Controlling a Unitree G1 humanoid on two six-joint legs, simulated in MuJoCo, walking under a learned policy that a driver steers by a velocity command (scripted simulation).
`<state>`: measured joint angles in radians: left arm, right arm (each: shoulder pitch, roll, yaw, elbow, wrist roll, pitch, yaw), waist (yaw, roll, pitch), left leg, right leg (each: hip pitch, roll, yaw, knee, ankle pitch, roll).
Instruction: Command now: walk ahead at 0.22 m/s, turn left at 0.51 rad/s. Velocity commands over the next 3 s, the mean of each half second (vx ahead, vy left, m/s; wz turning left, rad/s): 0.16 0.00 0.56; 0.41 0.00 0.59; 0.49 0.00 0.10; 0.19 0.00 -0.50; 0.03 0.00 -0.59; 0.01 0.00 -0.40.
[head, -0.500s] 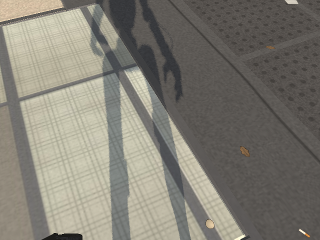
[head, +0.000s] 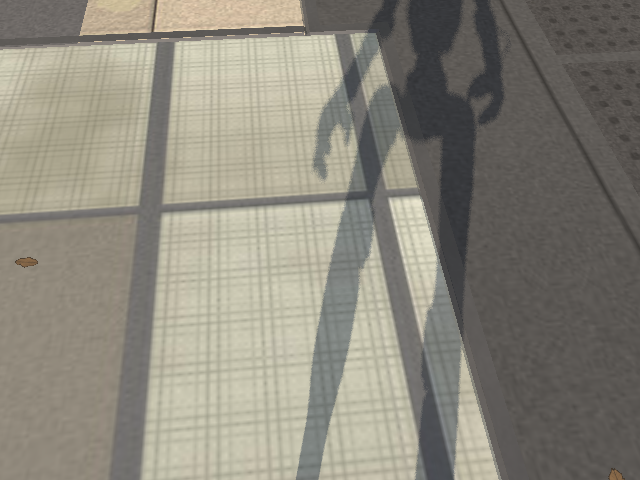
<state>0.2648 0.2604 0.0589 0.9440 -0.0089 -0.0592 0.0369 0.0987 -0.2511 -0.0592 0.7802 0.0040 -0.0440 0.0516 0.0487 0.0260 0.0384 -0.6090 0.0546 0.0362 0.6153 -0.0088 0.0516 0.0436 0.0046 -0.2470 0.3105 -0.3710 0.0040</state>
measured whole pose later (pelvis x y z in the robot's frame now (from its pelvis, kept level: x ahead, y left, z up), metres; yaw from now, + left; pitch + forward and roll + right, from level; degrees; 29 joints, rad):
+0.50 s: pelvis +0.13 +0.00 +0.01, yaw +17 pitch +3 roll -1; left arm 0.14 0.29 0.06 0.78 -0.01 -0.04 0.03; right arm 0.20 -0.30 -0.08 0.65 0.01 0.02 -0.03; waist -0.02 0.01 -0.02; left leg -0.38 -0.14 -0.20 0.49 -0.16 0.07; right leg -0.42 0.01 0.10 0.64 -0.31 0.05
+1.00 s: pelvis +0.29 +0.09 -0.01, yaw +36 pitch +3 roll +0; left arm 0.42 0.30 0.08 0.85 -0.02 -0.05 0.01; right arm 0.06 -0.28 -0.06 0.56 0.02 -0.02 0.07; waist 0.10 0.01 0.02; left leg -0.57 0.02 0.05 0.63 -0.16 0.07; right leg 0.10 -0.11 -0.21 0.35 -0.46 0.08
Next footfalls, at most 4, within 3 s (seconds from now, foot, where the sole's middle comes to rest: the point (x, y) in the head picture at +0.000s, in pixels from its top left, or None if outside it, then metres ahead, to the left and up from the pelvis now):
0.04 left None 0.20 0.09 -0.77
0.54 right None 0.25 -0.12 -0.77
1.02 left None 0.36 0.28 -0.77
1.54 right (203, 340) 0.75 0.33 -0.77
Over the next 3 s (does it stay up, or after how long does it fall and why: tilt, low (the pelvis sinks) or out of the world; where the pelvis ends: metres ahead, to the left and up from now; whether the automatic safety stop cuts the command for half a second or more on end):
stays up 0.71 0.40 0.01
